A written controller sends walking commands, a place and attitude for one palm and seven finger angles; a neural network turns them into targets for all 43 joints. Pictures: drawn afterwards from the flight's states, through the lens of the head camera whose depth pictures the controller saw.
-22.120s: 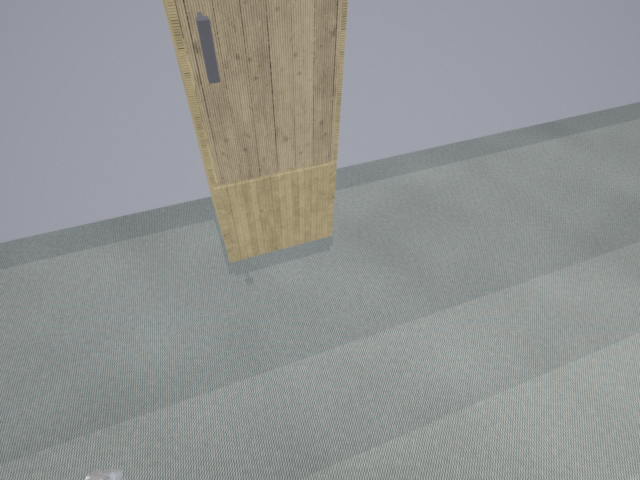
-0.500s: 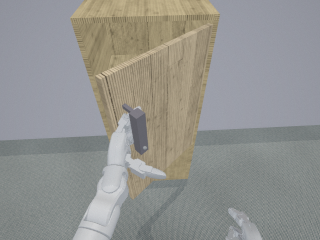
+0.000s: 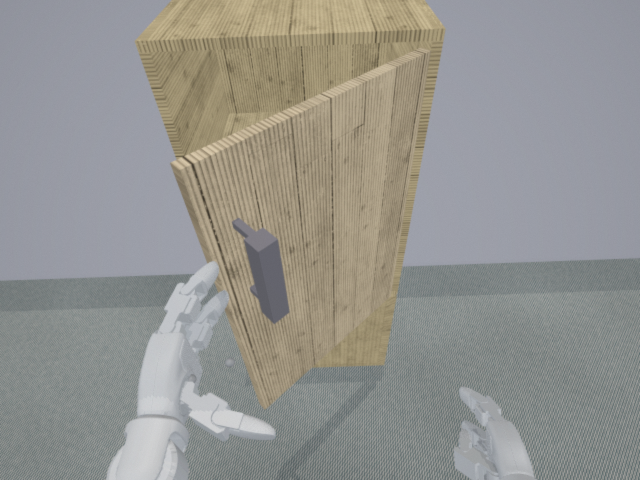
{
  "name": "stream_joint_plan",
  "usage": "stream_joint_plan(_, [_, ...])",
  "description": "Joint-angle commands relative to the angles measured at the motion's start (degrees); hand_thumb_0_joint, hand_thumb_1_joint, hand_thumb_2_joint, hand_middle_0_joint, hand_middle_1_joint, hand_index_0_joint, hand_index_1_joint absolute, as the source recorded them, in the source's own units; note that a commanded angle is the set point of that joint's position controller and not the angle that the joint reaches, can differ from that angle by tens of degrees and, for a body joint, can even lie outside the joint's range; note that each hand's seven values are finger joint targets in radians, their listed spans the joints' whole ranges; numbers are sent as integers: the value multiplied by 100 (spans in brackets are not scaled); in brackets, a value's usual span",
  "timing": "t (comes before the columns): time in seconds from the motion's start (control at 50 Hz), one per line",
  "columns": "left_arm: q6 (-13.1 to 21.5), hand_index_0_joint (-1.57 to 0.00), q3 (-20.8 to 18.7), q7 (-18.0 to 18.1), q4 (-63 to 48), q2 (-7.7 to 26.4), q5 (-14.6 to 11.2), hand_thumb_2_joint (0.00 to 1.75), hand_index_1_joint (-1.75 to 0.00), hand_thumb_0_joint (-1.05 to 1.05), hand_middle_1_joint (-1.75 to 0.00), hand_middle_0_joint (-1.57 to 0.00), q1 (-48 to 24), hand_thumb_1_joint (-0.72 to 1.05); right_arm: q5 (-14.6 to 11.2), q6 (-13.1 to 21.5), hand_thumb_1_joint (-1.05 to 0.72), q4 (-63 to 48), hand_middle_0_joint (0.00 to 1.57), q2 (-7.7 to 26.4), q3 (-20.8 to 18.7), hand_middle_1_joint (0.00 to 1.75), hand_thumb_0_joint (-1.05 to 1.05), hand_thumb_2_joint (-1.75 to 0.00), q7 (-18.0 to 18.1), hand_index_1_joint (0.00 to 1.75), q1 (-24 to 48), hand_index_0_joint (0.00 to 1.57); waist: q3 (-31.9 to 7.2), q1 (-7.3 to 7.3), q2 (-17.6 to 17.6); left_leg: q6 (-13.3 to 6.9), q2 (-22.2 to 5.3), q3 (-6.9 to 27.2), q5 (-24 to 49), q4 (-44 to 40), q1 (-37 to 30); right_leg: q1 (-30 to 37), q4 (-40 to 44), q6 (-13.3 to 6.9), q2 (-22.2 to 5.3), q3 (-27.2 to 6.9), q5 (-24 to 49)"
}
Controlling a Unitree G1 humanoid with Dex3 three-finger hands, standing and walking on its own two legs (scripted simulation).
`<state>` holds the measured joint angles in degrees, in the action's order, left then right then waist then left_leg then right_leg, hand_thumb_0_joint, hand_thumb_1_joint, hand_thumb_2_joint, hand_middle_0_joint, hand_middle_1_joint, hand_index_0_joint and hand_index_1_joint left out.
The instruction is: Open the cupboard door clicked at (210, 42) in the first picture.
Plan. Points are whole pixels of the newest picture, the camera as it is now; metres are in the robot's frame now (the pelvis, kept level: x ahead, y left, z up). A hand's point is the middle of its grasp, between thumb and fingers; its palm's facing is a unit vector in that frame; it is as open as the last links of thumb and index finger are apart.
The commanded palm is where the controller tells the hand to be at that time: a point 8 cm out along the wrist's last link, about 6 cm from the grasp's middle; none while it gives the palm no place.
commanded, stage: slide the hand sideways off the handle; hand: left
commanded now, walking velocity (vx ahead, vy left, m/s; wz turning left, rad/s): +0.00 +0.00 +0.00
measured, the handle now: (258, 270) +0.34 +0.11 +0.11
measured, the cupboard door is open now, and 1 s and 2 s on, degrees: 42 42 42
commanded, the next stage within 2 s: draw the hand back to the body in 0.22 s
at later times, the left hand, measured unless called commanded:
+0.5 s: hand (192, 381) +0.19 +0.15 +0.11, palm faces +0.06 -1.00 -0.04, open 16.3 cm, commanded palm +0.16 +0.21 +0.12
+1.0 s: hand (97, 373) +0.18 +0.23 +0.14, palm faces +0.26 -0.93 -0.26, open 15.1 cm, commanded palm +0.15 +0.27 +0.15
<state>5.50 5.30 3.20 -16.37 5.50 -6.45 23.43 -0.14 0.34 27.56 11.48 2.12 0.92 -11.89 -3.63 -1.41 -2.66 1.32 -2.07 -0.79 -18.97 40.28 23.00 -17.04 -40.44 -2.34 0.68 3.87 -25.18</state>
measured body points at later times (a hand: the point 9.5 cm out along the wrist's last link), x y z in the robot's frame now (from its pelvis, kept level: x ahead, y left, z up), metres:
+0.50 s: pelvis -0.02 +0.00 -0.01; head -0.02 -0.02 +0.44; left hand +0.18 +0.20 +0.11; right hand +0.17 -0.22 -0.08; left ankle +0.02 +0.14 -0.72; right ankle -0.04 -0.09 -0.72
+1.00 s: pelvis -0.01 +0.03 +0.01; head -0.02 +0.01 +0.46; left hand +0.17 +0.28 +0.15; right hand +0.20 -0.18 -0.05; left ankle +0.02 +0.14 -0.72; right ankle -0.04 -0.09 -0.72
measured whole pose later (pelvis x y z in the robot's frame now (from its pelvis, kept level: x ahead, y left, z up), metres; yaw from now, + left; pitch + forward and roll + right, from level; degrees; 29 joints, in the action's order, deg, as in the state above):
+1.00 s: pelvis -0.01 +0.03 +0.01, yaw +0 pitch -2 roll -1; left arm 3.1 -7.1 3.5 -24.0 15.7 -4.8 27.9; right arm -0.2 8.6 32.5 12.3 3.7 5.6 -11.3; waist -0.4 -3.7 -3.1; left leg -0.5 -1.3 -0.7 -15.4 33.7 16.3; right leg -8.6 -30.0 -0.5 0.3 3.9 -19.5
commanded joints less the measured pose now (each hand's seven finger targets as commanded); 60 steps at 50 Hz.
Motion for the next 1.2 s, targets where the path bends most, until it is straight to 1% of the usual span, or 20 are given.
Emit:
stream_joint_plan(0.0, [513,-15,-551,-242,-1430,467,-200,30,-30,0,-30,-15,-398,-50,-23,405,-90,-929,20,545,-199,30,0,-90,77,30,503,20,-623,76,539,-300,256,37,1297,-194,-664,-246,633,306,-51,-285,2923])
stream_joint_plan(0.04, [576,-15,-558,-384,-1446,470,-263,30,-30,0,-30,-15,-413,-50,-28,494,-90,-906,20,565,-202,30,0,-90,113,30,467,20,-581,111,460,-305,271,49,1212,-128,-637,-363,647,322,-60,-306,2803])
stream_joint_plan(0.1, [693,-15,-697,-594,-1477,552,-412,30,-30,0,-30,-15,-25,-50,-46,651,-90,-899,20,589,-222,30,0,-90,150,30,428,20,-726,54,510,-303,293,73,1155,-54,-555,-298,642,369,-109,-389,2875])
stream_joint_plan(0.2, [824,-15,-866,-801,-1420,726,-572,30,-30,0,-30,-15,-83,-50,-86,869,-90,-844,20,639,-233,30,0,-90,195,30,412,20,-488,100,581,-295,307,133,845,36,-305,-515,725,397,-153,-504,2368])
stream_joint_plan(0.3, [889,-15,-654,-730,-1400,633,-533,30,-30,0,-30,-15,-395,-50,-104,1073,-90,-808,20,658,-231,30,0,-90,215,30,407,20,-389,122,428,-298,304,173,549,34,-254,-777,814,315,-132,-504,1420])
stream_joint_plan(0.32, [887,-15,-813,-687,-1436,800,-514,30,-30,0,-30,-15,-502,-50,-108,1102,-90,-787,20,663,-243,30,0,-90,232,30,418,20,-418,89,419,-293,301,173,504,25,-255,-775,850,301,-130,-527,1256])
stream_joint_plan(0.4, [745,-15,-1031,-564,-1435,975,-501,30,-30,0,-30,-15,-577,-50,-123,1188,-90,-744,20,630,-207,30,0,-90,265,30,483,20,-403,-11,416,-301,283,162,419,-97,-335,-697,1004,248,-115,-519,826])
stream_joint_plan(0.46, [535,-15,-1399,-589,-1258,1148,-604,30,-30,0,-30,-15,-225,-50,-137,1206,-90,-693,20,637,-191,30,0,-90,287,30,530,20,-478,-147,495,-290,276,139,594,-134,-368,-436,1081,269,-132,-554,1123])
stream_joint_plan(0.48, [471,-15,-1185,-644,-1323,939,-626,30,-30,0,-30,-15,-264,-50,-151,1213,-90,-718,20,617,-155,30,0,-90,287,30,583,20,-369,-112,364,-297,280,124,620,-222,-416,-473,1046,262,-108,-463,1204])
stream_joint_plan(0.7, [52,-15,-1530,-977,-1913,1211,-880,30,-30,0,-30,-15,-312,-50,-199,1367,-90,-693,20,712,-120,30,0,-90,340,30,493,20,-380,-107,76,-283,245,207,896,-497,-795,-460,903,200,70,-56,1601])
stream_joint_plan(0.74, [30,-15,-1638,-1017,-1997,1256,-923,33,-30,0,-30,-15,-291,-43,-201,1396,-90,-685,20,723,-130,30,0,-90,353,30,498,20,-469,-133,167,-272,229,251,922,-549,-860,-422,863,184,97,6,1585])
stream_joint_plan(0.8, [-53,-16,-1827,-1089,-2097,1383,-995,37,-30,0,-30,-16,-232,-32,-217,1406,-90,-659,20,728,-120,30,0,-90,371,30,513,20,-574,-173,40,-263,232,251,1060,-561,-945,-313,854,171,98,29,1726])
stream_joint_plan(0.82, [117,-16,-1865,-480,-2471,2159,-176,39,-30,0,-30,-16,-416,-29,-105,1322,-90,-608,20,694,-109,30,0,-90,480,30,642,20,-196,-226,134,-284,215,110,947,-765,-1033,-253,1488,147,-47,-333,1596])
stream_joint_plan(0.84, [105,-16,-1736,-229,-2161,1739,-116,40,-30,0,-30,-16,-138,-26,-56,1281,-90,-537,20,627,-78,30,0,-90,517,30,611,20,32,-126,100,-270,221,100,859,-825,-1141,-291,1657,144,-80,-311,1389])
stream_joint_plan(0.88, [99,-16,-1490,13,-1974,1533,92,43,-30,0,-30,-16,-55,-18,-16,1183,-90,-438,20,643,-62,30,0,-90,514,30,652,20,177,-78,215,-291,158,115,833,-1027,-1341,-178,1809,166,-77,-258,1256])
stream_joint_plan(0.94, [182,-16,-1586,214,-2015,1647,252,48,-30,0,-30,-16,-214,-8,25,1066,-90,-368,20,664,-67,30,0,-90,508,30,723,20,137,-88,-70,-272,118,137,887,-1363,-1634,93,1944,147,-53,-209,1236])
stream_joint_plan(0.96, [189,-17,-1714,263,-1897,1766,274,50,-30,0,-30,-17,-121,-5,41,1045,-90,-336,20,683,-82,30,0,-90,517,30,776,20,187,-131,46,-279,101,114,892,-1439,-1654,187,2051,153,-45,-214,1228])
stream_joint_plan(1.06, [308,-17,-2001,389,-2012,1960,364,57,-30,0,-30,-17,-30,13,82,968,-90,-258,20,700,-113,30,0,-90,477,30,835,20,-94,-202,-77,-255,63,118,1356,-1763,-1951,741,2132,111,-21,-202,1627])
stream_joint_plan(1.08, [307,-17,-1972,385,-1994,1868,351,58,-30,0,-30,-17,125,17,82,948,-90,-265,20,671,-113,30,0,-90,463,30,837,20,-59,-198,-77,-250,54,107,1456,-1809,-1962,788,2117,124,-29,-183,1736])
stream_joint_plan(1.18, [304,-18,-2264,398,-2005,2008,355,66,-30,0,-30,-18,252,34,79,844,-90,-213,20,710,-177,30,0,-90,407,30,848,20,-68,-222,-70,-232,33,52,1972,-1856,-2038,1003,2155,135,-5,-183,2180])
